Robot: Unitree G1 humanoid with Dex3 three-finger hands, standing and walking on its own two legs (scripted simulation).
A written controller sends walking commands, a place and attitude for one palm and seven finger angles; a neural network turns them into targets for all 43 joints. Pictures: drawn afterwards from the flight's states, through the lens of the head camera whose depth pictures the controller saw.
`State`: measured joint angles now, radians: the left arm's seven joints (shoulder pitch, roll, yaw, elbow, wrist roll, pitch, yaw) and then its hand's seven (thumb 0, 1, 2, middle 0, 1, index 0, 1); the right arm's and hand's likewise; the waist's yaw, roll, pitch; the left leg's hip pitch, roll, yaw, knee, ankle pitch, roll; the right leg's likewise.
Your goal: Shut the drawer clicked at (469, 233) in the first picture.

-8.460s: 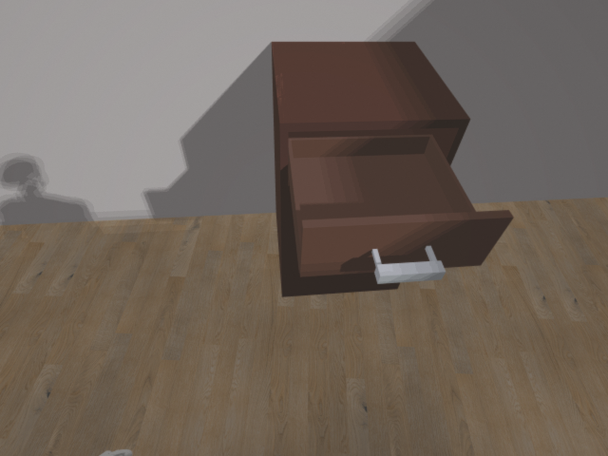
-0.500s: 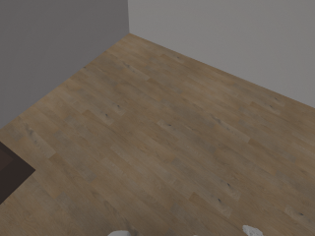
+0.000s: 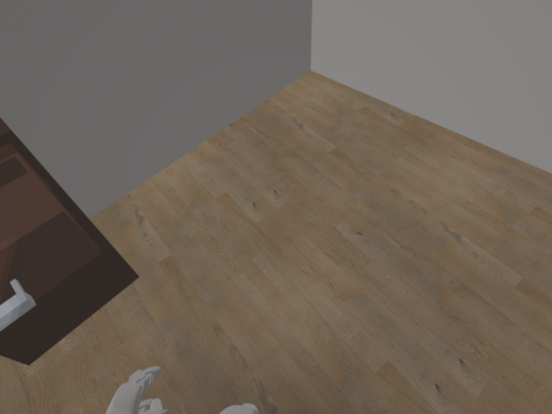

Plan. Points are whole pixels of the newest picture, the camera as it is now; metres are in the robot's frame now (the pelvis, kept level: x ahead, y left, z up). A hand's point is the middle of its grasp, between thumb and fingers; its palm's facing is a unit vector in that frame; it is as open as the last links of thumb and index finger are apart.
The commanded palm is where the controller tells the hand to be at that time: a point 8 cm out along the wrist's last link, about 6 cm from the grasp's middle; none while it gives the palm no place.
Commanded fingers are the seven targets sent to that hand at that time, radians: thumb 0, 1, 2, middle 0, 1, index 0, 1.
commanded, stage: turn to face it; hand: left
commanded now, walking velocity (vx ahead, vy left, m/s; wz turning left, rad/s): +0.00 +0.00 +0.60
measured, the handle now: out of the picture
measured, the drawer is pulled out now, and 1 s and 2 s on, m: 0.30 0.30 0.30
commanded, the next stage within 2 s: take the last steps up to it in 1.16 s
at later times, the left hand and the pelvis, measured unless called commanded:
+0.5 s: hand out of the picture -0.06 +0.24 -0.18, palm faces +0.35 -0.90 -0.26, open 7.4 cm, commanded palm none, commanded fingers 0.00 0.90 0.90 -0.20 -0.30 -0.20 -0.30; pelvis -0.01 +0.02 -0.01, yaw +19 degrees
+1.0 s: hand out of the picture -0.03 +0.22 -0.13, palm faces +0.54 -0.79 -0.30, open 7.4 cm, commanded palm none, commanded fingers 0.00 0.90 0.90 -0.20 -0.30 -0.20 -0.30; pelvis -0.02 -0.02 +0.00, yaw +35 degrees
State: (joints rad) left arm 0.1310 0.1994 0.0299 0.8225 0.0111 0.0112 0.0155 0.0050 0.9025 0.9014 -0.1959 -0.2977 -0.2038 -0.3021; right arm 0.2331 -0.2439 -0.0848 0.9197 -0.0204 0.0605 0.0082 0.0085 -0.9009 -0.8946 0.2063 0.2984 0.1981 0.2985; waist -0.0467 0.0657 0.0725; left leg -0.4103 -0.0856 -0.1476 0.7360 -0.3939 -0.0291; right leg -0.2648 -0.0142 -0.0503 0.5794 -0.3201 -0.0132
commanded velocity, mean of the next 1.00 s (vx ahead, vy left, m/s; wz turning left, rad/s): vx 0.00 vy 0.00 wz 0.55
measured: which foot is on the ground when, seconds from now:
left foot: up 0.00-0.42, down 0.44-0.96, up 0.98-1.00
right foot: down 0.00-0.44, up 0.46-0.92, down 0.94-1.00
